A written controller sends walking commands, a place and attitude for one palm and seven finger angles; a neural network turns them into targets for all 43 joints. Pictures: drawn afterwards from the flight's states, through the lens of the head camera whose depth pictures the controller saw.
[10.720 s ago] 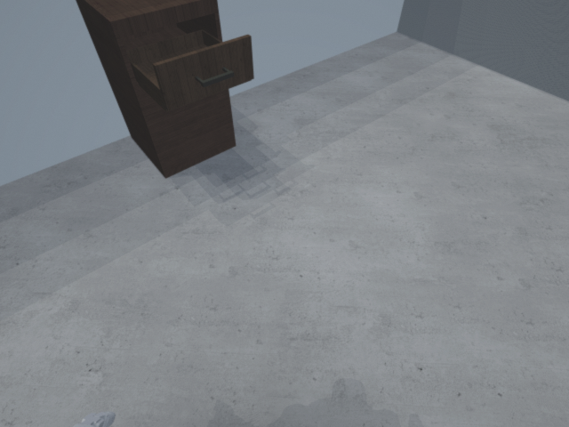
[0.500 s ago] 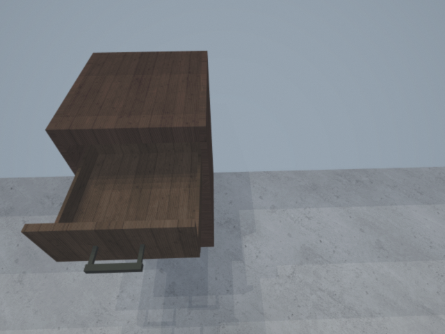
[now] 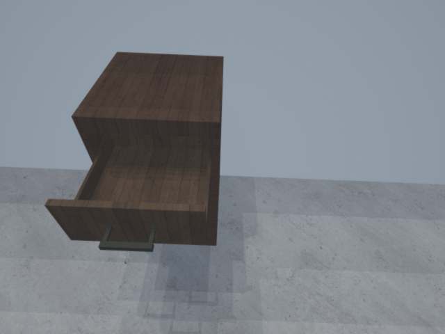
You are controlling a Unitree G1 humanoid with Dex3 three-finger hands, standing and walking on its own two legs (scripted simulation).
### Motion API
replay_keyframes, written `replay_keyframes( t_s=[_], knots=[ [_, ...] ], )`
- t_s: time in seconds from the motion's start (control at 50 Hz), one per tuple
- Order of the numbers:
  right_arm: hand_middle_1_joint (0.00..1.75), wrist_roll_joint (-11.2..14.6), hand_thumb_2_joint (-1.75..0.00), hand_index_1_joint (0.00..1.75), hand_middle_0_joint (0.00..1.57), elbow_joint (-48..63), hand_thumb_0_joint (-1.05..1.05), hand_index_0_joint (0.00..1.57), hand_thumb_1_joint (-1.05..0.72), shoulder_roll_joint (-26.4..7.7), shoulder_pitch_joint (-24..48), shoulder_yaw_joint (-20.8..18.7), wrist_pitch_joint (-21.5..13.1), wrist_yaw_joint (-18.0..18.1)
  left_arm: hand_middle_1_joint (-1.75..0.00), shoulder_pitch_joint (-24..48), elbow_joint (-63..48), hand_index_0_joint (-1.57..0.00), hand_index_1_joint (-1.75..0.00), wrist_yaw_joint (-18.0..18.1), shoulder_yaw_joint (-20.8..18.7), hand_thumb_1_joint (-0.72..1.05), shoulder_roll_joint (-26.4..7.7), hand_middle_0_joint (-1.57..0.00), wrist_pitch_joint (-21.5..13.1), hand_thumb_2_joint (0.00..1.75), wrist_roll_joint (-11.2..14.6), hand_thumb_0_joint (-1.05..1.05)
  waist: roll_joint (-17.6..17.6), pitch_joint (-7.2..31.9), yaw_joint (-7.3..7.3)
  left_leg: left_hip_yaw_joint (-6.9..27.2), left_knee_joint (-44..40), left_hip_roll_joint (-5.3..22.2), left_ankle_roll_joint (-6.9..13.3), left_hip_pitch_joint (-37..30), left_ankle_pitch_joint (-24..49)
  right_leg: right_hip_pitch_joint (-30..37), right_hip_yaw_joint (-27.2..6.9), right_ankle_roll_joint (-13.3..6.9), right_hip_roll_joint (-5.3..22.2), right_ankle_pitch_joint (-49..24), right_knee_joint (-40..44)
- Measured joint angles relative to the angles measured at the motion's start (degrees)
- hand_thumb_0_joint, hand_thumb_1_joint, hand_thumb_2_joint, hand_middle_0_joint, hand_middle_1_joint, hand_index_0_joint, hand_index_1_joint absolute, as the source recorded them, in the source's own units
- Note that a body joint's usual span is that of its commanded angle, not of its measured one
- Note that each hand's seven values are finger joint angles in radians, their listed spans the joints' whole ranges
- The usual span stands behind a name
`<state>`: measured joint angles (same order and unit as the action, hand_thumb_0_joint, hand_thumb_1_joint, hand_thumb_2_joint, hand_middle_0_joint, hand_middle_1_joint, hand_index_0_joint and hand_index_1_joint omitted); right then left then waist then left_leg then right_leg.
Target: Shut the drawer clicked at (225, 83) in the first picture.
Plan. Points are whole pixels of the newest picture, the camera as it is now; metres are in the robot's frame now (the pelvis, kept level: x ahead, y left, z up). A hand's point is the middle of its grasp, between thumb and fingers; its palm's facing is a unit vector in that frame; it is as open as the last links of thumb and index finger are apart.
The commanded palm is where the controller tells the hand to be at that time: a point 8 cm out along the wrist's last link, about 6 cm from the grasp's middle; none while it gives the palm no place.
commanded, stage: come to a stop and stand still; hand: left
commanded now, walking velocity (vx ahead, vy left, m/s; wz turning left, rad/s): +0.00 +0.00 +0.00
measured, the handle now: (128, 238) +0.37 +0.26 -0.16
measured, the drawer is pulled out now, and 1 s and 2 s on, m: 0.27 0.27 0.27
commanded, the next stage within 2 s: look again from close up in 0.08 s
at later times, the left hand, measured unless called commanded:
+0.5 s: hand out of the picture -0.01 +0.15 -0.18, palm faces +0.04 -0.99 -0.13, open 7.3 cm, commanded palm none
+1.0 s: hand (121, 322) +0.16 +0.19 -0.07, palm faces +0.21 -0.95 -0.22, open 7.0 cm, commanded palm +0.12 +0.21 -0.07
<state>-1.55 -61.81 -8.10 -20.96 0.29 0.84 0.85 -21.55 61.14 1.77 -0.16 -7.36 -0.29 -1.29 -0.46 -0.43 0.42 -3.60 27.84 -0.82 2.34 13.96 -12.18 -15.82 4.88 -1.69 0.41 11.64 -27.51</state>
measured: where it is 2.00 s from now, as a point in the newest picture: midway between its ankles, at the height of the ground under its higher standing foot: outside the picture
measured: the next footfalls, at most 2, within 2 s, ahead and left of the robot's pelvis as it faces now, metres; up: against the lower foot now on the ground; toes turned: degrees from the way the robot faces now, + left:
none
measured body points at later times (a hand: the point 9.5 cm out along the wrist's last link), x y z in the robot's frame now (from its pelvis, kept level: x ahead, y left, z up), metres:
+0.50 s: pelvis +0.02 +0.01 +0.00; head +0.01 +0.01 +0.45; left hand -0.01 +0.20 -0.16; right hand +0.00 -0.19 -0.16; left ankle +0.03 +0.09 -0.74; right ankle +0.06 -0.10 -0.74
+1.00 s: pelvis +0.04 +0.01 -0.01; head +0.03 -0.01 +0.44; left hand +0.15 +0.24 -0.06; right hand +0.11 -0.25 -0.13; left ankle +0.04 +0.09 -0.74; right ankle +0.06 -0.10 -0.74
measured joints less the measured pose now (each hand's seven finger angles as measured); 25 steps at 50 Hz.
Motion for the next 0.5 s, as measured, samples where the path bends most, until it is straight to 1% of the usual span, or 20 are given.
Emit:
replay_keyframes(
  t_s=[0.28, 0.5],
  knots=[
    [0.29, 0.3, -0.9, 0.3, 0.2, -2.6, 0.0, 0.2, -0.91, 2.1, 0.1, 0.2, -0.8, 0.3, -0.3, -0.4, 2.0, -0.2, -0.3, 0.2, 0.3, 0.91, 1.9, -0.19, -0.8, 0.9, 0.0, 0.0, -0.5, 0.0, -0.12, -0.4, -0.5, -0.6, 0.5, -0.3, -0.1, 0.1, -1.1, 0.3, 0.2, -2.1, 0.8],
    [0.29, 0.7, -0.9, 0.3, 0.2, -2.9, 0.0, 0.2, -0.91, 2.3, 1.7, 0.5, -1.6, 0.5, -0.3, 0.3, 2.0, -0.2, -0.3, 0.5, 0.7, 0.91, 2.3, -0.19, -1.5, 0.9, 0.1, 0.0, -0.2, 0.3, -0.3, -0.6, -2.1, -0.8, 0.6, -2.1, -0.6, 1.7, -1.4, 0.7, 0.3, -1.4, 1.8]
  ],
)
